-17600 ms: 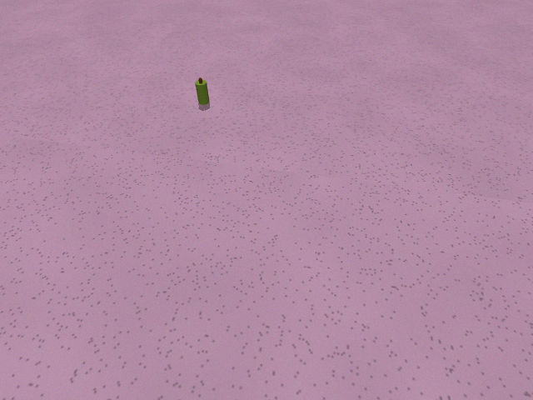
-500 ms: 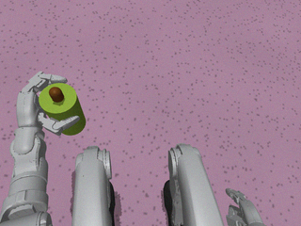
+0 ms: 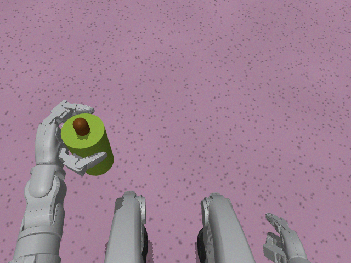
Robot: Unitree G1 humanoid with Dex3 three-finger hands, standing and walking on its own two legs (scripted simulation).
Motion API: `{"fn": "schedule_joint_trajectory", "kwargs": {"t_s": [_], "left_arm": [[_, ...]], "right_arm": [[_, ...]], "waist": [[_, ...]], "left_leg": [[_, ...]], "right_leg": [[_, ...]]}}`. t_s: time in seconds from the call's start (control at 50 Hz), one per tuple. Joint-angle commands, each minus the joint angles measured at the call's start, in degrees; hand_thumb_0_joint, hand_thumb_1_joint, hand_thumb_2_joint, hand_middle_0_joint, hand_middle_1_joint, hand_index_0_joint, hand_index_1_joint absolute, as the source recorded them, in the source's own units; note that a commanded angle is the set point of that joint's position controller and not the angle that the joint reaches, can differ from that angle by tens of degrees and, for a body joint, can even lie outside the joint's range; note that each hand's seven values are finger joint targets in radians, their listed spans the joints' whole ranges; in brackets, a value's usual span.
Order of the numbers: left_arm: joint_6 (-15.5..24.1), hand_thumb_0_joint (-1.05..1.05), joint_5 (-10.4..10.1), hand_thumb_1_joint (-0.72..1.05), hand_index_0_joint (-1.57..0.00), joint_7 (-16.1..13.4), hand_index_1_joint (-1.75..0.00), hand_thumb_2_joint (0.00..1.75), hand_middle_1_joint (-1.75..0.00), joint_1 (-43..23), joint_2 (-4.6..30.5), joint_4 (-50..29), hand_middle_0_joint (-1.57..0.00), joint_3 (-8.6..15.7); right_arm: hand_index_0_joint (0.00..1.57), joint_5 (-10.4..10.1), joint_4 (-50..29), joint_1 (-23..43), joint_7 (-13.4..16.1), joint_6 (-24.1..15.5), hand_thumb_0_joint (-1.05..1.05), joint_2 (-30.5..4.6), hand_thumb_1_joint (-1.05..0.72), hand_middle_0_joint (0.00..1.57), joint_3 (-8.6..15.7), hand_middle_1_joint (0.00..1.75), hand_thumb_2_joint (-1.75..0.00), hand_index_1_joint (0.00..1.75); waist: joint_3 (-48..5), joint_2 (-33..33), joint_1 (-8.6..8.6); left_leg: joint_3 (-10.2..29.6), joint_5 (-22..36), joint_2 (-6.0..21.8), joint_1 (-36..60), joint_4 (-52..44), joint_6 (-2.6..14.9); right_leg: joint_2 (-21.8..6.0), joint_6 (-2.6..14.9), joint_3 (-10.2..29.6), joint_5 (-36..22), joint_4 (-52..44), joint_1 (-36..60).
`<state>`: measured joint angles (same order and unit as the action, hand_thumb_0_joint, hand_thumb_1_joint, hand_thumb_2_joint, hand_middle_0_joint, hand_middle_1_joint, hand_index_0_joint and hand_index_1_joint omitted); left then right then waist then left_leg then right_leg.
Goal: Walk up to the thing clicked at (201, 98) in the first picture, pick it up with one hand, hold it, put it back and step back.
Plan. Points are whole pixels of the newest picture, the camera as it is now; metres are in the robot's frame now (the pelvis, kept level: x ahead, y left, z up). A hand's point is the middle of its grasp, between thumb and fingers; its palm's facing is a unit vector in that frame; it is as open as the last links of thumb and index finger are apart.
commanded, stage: lift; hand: left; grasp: from the side
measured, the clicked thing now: (89, 144) +0.38 +0.20 -0.02
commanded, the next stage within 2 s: hold in 1.32 s
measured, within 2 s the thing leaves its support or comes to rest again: neither
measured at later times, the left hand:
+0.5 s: hand (43, 118) +0.36 +0.21 +0.15, palm faces +0.10 -0.99 -0.06, open 11.1 cm
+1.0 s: hand (33, 92) +0.36 +0.19 +0.21, palm faces +0.08 -1.00 -0.03, open 11.2 cm
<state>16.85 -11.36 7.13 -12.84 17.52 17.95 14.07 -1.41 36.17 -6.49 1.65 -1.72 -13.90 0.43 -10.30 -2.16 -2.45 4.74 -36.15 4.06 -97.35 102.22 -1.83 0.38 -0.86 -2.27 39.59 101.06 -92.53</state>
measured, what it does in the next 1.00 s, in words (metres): rises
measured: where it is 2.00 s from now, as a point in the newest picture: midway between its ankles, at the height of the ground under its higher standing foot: outside the picture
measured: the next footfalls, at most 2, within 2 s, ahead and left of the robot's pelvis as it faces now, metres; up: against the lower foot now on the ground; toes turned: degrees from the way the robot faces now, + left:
none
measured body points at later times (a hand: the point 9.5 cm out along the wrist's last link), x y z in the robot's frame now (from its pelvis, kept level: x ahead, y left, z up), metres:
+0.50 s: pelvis +0.03 +0.01 +0.13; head +0.12 +0.03 +0.57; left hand +0.35 +0.26 +0.15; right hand +0.18 -0.23 +0.02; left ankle +0.07 +0.14 -0.49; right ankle +0.06 -0.13 -0.49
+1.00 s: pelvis +0.04 +0.00 +0.18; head +0.11 +0.01 +0.62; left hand +0.35 +0.24 +0.21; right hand +0.19 -0.24 +0.07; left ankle +0.07 +0.14 -0.49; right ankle +0.06 -0.13 -0.49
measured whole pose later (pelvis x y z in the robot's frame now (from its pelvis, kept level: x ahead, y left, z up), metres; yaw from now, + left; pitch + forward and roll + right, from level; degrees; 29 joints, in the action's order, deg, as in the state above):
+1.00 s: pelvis +0.04 +0.00 +0.18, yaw +3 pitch +12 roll -2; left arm 17.8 -11.2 6.6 -5.1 13.7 22.5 7.6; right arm -0.8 37.4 -13.1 3.7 -3.8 -12.6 -1.2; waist -4.3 -1.3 -2.6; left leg 1.9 -25.7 3.3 -46.3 59.7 -1.6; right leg -0.7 -0.9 -2.1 28.3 58.0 -41.9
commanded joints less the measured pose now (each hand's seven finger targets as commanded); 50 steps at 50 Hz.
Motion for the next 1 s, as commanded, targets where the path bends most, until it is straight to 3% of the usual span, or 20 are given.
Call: {"fn": "schedule_joint_trajectory", "kwargs": {"t_s": [0.0, 0.08, 0.14, 0.22, 0.26, 0.28, 0.34, 0.36, 0.4, 0.46, 0.5, 0.58, 0.64, 0.68, 0.7, 0.78, 0.8, 0.9, 0.92, 0.98], "left_arm": [[5.1, 0.0, -2.6, 0.0, -1.23, -0.9, -1.4, 1.24, -1.41, -11.6, 9.6, -22.2, -1.2, 3.4], [4.7, 0.0, -2.0, -0.01, -1.21, -2.8, -1.38, 1.23, -1.38, -10.4, 10.5, -26.8, -1.18, 3.7], [4.4, 0.0, -1.9, -0.01, -1.22, -3.7, -1.39, 1.24, -1.39, -8.7, 8.6, -24.3, -1.19, 2.8], [5.2, 0.0, -0.7, -0.02, -1.22, -3.6, -1.39, 1.23, -1.39, -11.9, 8.7, -21.1, -1.19, 1.7], [5.6, 0.0, -0.4, -0.01, -1.22, -3.3, -1.38, 1.22, -1.38, -11.9, 9.4, -20.9, -1.2, 1.8], [5.5, 0.0, -0.4, -0.01, -1.22, -2.9, -1.38, 1.23, -1.38, -10.2, 7.3, -19.4, -1.2, -0.4], [6.0, 0.0, -1.4, -0.01, -1.23, -2.1, -1.39, 1.23, -1.39, -11.4, 7.6, -19.8, -1.21, 0.4], [5.7, 0.0, -1.5, 0.0, -1.23, -1.5, -1.39, 1.23, -1.39, -9.6, 5.2, -16.8, -1.21, -1.8], [6.0, 0.0, -1.8, 0.01, -1.25, -1.0, -1.4, 1.23, -1.4, -9.4, 7.3, -17.3, -1.23, 0.0], [6.1, 0.0, -1.8, -0.01, -1.26, -0.1, -1.39, 1.21, -1.4, -7.8, 4.6, -15.9, -1.24, -2.7], [6.7, 0.0, -2.0, -0.02, -1.26, -0.4, -1.4, 1.22, -1.4, -10.7, 6.7, -17.0, -1.24, -0.5], [7.5, 0.0, -2.1, 0.0, -1.26, -0.8, -1.41, 1.24, -1.41, -10.6, 5.3, -15.3, -1.24, -0.9], [8.6, 0.0, -2.3, -0.04, -1.24, -1.0, -1.4, 1.24, -1.4, -13.5, 7.8, -19.5, -1.22, 0.3], [8.0, 0.0, -2.0, -0.03, -1.24, -0.9, -1.4, 1.23, -1.4, -8.9, 5.1, -15.7, -1.22, -1.4], [8.6, 0.0, -2.2, -0.01, -1.22, -0.9, -1.39, 1.23, -1.39, -12.5, 7.2, -20.5, -1.21, -0.3], [7.9, 0.0, -2.0, 0.01, -1.23, -0.9, -1.39, 1.24, -1.39, -11.6, 6.3, -18.2, -1.21, -1.1], [7.3, 0.0, -2.0, 0.0, -1.22, -0.5, -1.4, 1.25, -1.4, -8.4, 4.0, -13.9, -1.21, -2.5], [7.7, 0.0, -2.0, 0.02, -1.24, -0.6, -1.43, 1.28, -1.42, -11.6, 6.3, -16.3, -1.23, -0.7], [7.4, 0.0, -2.1, 0.03, -1.24, -0.3, -1.43, 1.28, -1.43, -8.8, 3.7, -11.4, -1.22, -2.0], [8.2, 0.0, -2.5, 0.03, -1.24, 0.2, -1.43, 1.28, -1.43, -13.2, 6.5, -16.5, -1.23, -0.4]], "right_arm": [[0.2, -0.6, -6.1, -4.7, 1.2, -2.2, 0.0, -8.8, -0.91, 0.2, 3.2, 0.3, -0.9, 0.3], [0.2, -0.5, -5.9, -5.6, 1.4, -2.6, 0.0, -7.7, -0.91, 0.2, 2.6, 0.3, -0.9, 0.3], [0.2, -0.4, -5.5, -6.0, 1.6, -3.2, 0.0, -7.4, -0.91, 0.2, 2.4, 0.3, -0.9, 0.3], [0.2, -0.1, -5.5, -5.6, 1.7, -3.8, 0.0, -7.5, -0.9, 0.2, 2.4, 0.3, -0.9, 0.3], [0.2, 0.0, -5.5, -5.6, 1.8, -3.9, 0.0, -7.4, -0.9, 0.2, 2.3, 0.3, -0.9, 0.3], [0.2, -0.1, -5.9, -5.6, 1.7, -4.0, 0.0, -7.2, -0.9, 0.2, 2.1, 0.3, -0.9, 0.3], [0.2, -0.2, -5.8, -5.6, 1.5, -4.6, 0.0, -7.5, -0.91, 0.2, 2.1, 0.3, -0.9, 0.3], [0.2, -0.2, -5.9, -5.8, 1.5, -4.6, 0.0, -7.4, -0.91, 0.2, 1.9, 0.3, -0.9, 0.3], [0.2, -0.3, -5.7, -5.7, 1.5, -4.8, 0.0, -7.8, -0.91, 0.2, 2.1, 0.3, -0.9, 0.3], [0.2, -0.2, -5.9, -6.0, 1.4, -4.9, 0.0, -7.3, -0.91, 0.2, 1.8, 0.3, -0.9, 0.3], [0.2, -0.3, -5.9, -5.7, 1.4, -5.0, 0.0, -7.5, -0.91, 0.2, 1.8, 0.3, -0.9, 0.3], [0.2, 0.0, -5.9, -6.0, 1.4, -5.2, 0.0, -7.2, -0.91, 0.2, 1.4, 0.3, -0.9, 0.3], [0.2, 0.1, -6.0, -6.3, 1.8, -5.0, 0.0, -7.1, -0.91, 0.2, 1.3, 0.3, -0.9, 0.3], [0.2, 0.3, -6.0, -6.4, 1.8, -4.9, 0.0, -6.8, -0.92, 0.2, 1.1, 0.3, -0.9, 0.3], [0.2, 0.4, -5.8, -6.8, 2.0, -4.9, 0.0, -6.8, -0.92, 0.2, 1.1, 0.3, -0.9, 0.3], [0.2, 0.5, -5.4, -7.1, 2.5, -4.6, 0.0, -6.7, -0.92, 0.2, 1.1, 0.3, -0.9, 0.3], [0.2, 0.4, -5.5, -6.8, 2.5, -4.5, 0.0, -6.7, -0.91, 0.2, 1.0, 0.3, -0.9, 0.3], [0.2, 0.5, -5.3, -7.0, 2.8, -4.1, 0.0, -6.5, -0.91, 0.2, 1.0, 0.3, -0.9, 0.3], [0.2, 0.6, -5.4, -6.6, 2.7, -4.1, 0.0, -6.4, -0.91, 0.2, 1.0, 0.3, -0.9, 0.3], [0.2, 0.5, -5.2, -7.1, 2.9, -4.0, 0.0, -6.5, -0.9, 0.2, 1.1, 0.3, -0.9, 0.3]], "waist": [[-34.3, -3.9, 0.16], [-33.9, -4.9, 1.26], [-30.4, -5.1, 0.58], [-24.9, -5.8, -0.33], [-24.3, -6.7, 0.13], [-22.9, -5.9, -0.24], [-22.2, -6.4, 0.25], [-21.9, -5.5, -0.54], [-22.0, -5.5, 0.24], [-19.8, -4.7, -0.4], [-18.5, -5.0, 0.11], [-18.0, -2.9, -0.18], [-20.0, -3.9, 0.56], [-18.2, -3.0, 0.57], [-19.5, -4.4, 0.83], [-18.5, -3.1, -0.01], [-16.6, -2.3, -0.17], [-15.2, -2.4, 0.13], [-12.9, -0.9, -0.2], [-15.1, -1.8, 0.32]], "left_leg": [[-0.5, 13.1, -2.0, 35.4, -17.1, 3.12], [-0.7, 18.1, -2.3, 41.3, -21.5, 2.98], [-0.4, 20.1, -2.4, 44.9, -24.8, 2.84], [-0.3, 16.5, -2.3, 46.8, -29.8, 2.41], [-0.4, 15.8, -2.3, 49.9, -32.1, 2.13], [-0.2, 15.1, -2.4, 50.5, -33.6, 2.01], [0.1, 14.4, -2.5, 53.7, -37.0, 1.69], [0.2, 15.5, -2.5, 54.7, -37.6, 1.66], [-0.4, 17.9, -2.6, 56.3, -38.5, 1.69], [-0.9, 18.3, -2.7, 57.4, -40.4, 1.73], [-1.2, 16.4, -2.8, 58.2, -42.2, 1.7], [-1.4, 17.6, -3.0, 59.4, -43.9, 1.79], [-1.9, 20.0, -3.1, 62.5, -45.1, 1.72], [-2.0, 19.9, -3.2, 63.4, -46.5, 1.65], [-2.4, 20.4, -3.4, 64.0, -46.5, 1.65], [-2.7, 21.2, -3.3, 65.6, -48.1, 1.78], [-2.7, 21.2, -3.3, 65.3, -48.5, 1.76], [-3.3, 21.7, -3.3, 66.5, -50.5, 1.87], [-3.3, 21.6, -3.2, 66.3, -50.8, 1.94], [-3.9, 23.7, -3.4, 67.4, -51.3, 2.11]], "right_leg": [[1.3, 1.79, 0.3, -16.7, -19.5, 21.3], [1.3, 1.71, 0.3, -21.4, -23.2, 27.5], [1.3, 1.79, 0.0, -22.9, -25.6, 29.4], [1.1, 2.11, 0.0, -20.4, -29.6, 31.4], [0.9, 2.18, 0.1, -19.5, -31.7, 33.1], [1.0, 2.18, -0.2, -19.3, -32.7, 34.1], [0.9, 2.22, -0.5, -18.6, -35.2, 36.4], [0.9, 2.13, -0.7, -19.5, -36.1, 37.4], [1.0, 2.19, -0.7, -21.5, -37.4, 39.7], [0.8, 2.08, -0.7, -22.4, -40.0, 42.2], [0.8, 2.08, -0.6, -20.9, -41.5, 43.0], [0.8, 1.87, -0.7, -22.2, -43.6, 46.0], [0.7, 1.8, -0.4, -24.1, -44.9, 48.9], [0.8, 1.83, -0.5, -24.1, -46.0, 50.3], [0.7, 1.8, -0.1, -24.8, -46.5, 51.3], [0.7, 1.56, 0.0, -26.1, -48.9, 53.9], [0.8, 1.56, 0.0, -26.1, -49.3, 53.8], [0.5, 1.31, 0.2, -27.1, -51.5, 57.0], [0.7, 1.27, 0.2, -26.9, -51.9, 56.6], [0.4, 1.08, 0.8, -29.6, -52.8, 59.7]]}}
